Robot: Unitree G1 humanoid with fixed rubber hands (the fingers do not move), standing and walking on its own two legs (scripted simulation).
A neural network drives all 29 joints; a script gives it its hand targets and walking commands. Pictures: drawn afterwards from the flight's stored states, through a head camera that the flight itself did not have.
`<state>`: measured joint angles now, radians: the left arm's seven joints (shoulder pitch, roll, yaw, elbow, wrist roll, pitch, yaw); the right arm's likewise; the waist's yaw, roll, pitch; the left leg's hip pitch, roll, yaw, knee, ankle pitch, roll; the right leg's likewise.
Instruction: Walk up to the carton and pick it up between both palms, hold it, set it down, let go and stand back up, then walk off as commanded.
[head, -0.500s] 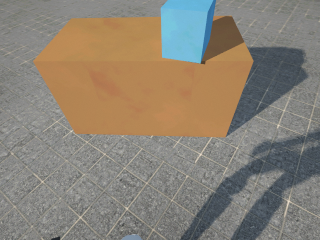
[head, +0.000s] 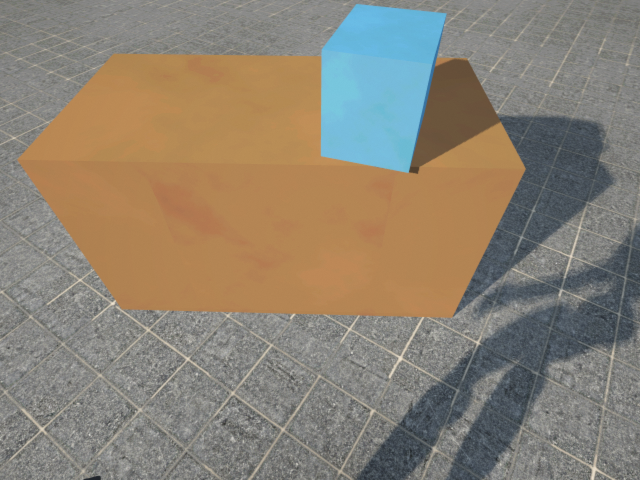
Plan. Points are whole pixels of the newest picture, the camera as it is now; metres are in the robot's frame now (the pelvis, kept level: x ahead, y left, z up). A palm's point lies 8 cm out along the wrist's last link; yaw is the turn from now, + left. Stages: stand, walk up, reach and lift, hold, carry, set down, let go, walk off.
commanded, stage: walk up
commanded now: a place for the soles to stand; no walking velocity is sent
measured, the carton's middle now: (382, 86) +0.95 -0.14 +0.04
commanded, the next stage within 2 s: none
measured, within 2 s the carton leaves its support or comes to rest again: neither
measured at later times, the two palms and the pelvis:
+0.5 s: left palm (90, 440) +0.21 +0.33 -0.10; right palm (525, 351) +0.32 -0.29 -0.07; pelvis +0.18 +0.01 -0.01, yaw +0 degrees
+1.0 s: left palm (152, 322) +0.37 +0.28 -0.07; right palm (526, 280) +0.45 -0.34 -0.07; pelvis +0.34 -0.04 +0.01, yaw -1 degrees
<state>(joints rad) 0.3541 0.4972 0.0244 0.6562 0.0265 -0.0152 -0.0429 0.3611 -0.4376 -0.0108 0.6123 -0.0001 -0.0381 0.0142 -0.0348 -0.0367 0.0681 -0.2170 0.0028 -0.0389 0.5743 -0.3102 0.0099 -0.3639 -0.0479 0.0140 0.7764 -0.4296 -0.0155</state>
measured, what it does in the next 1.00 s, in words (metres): walks ahead: right foot, then left foot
